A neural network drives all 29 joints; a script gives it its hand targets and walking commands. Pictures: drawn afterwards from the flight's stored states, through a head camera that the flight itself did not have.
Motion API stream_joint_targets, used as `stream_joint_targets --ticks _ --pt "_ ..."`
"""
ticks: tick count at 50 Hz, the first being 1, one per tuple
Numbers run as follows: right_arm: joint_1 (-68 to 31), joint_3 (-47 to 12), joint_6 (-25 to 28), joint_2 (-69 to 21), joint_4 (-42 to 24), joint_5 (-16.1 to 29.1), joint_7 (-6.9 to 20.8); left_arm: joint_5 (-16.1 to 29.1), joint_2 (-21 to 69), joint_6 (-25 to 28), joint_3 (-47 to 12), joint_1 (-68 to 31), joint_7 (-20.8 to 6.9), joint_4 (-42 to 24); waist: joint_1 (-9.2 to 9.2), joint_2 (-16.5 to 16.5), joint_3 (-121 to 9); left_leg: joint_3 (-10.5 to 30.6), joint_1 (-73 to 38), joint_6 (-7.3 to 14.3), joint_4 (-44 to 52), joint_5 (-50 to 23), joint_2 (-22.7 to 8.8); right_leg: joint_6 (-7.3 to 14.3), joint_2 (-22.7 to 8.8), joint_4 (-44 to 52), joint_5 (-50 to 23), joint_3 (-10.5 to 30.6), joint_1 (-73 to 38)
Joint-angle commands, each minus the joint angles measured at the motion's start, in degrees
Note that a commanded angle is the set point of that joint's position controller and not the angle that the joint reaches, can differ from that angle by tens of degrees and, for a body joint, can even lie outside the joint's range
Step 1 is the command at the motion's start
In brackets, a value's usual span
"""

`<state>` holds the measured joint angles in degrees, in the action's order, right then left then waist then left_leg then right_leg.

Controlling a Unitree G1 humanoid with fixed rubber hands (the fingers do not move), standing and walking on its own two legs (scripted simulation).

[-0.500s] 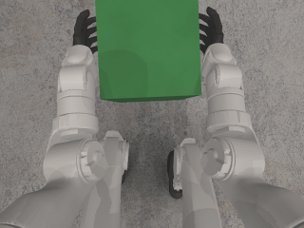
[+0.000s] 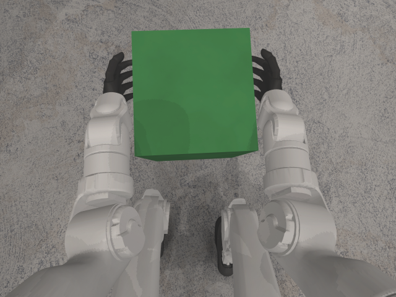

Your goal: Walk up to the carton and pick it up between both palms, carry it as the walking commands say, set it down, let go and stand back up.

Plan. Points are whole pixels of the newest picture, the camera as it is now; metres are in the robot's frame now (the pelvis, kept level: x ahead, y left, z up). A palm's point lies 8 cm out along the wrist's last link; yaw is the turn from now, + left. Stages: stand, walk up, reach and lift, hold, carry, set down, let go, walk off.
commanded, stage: reach and lift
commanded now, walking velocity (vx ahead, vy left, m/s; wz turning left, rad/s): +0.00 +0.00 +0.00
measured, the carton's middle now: (193, 108) +0.48 +0.04 -0.13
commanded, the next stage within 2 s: none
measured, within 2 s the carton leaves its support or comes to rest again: neither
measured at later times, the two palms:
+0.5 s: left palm (102, 91) +0.44 +0.18 +0.02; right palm (288, 88) +0.47 -0.11 +0.03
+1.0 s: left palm (82, 87) +0.42 +0.17 +0.09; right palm (314, 84) +0.44 -0.11 +0.10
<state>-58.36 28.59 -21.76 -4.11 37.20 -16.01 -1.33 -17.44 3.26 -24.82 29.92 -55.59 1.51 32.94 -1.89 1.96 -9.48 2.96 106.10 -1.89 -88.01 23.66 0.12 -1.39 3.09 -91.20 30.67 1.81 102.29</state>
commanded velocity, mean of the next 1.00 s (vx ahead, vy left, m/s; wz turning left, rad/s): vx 0.00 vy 0.00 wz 0.00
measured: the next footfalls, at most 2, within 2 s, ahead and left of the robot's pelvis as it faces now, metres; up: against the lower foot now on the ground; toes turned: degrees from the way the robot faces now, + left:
none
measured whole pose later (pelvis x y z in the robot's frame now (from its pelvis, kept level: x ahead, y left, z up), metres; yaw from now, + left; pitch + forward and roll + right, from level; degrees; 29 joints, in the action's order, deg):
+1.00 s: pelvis +0.04 +0.00 +0.13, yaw +1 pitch +29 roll +0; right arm -37.7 25.9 -19.4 -10.2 29.2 -17.1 1.0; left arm -18.8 9.8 -22.7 27.2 -35.9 -0.2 24.9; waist -1.6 1.8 -7.4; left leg 3.2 69.7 -1.8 -57.5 17.0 0.1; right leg -0.4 2.1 -60.3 23.2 2.0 66.3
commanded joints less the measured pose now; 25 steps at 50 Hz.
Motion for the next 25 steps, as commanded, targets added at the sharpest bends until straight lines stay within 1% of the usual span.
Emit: stream_joint_targets --ticks 1,25 --pt "-31.7 -29.5 -0.5 -60.3 7.2 8.7 14.6 10.2 58.4 1.6 -32.1 -36.8 -14.7 3.8 -1.24 -1.5 -53.6 -7.0 -42.0 -0.1 7.6 -13.0 9.2 -0.1 8.3 12.6 -11.8 -5.1 -21.2" --pt "-20.3 -31.7 0.4 -62.6 5.2 7.6 15.7 9.1 61.7 2.2 -34.5 -25.0 -15.1 1.9 -0.56 -1.8 -46.1 -4.6 -54.4 0.3 20.1 -14.5 9.1 0.4 7.6 24.8 -13.9 -3.1 -33.4"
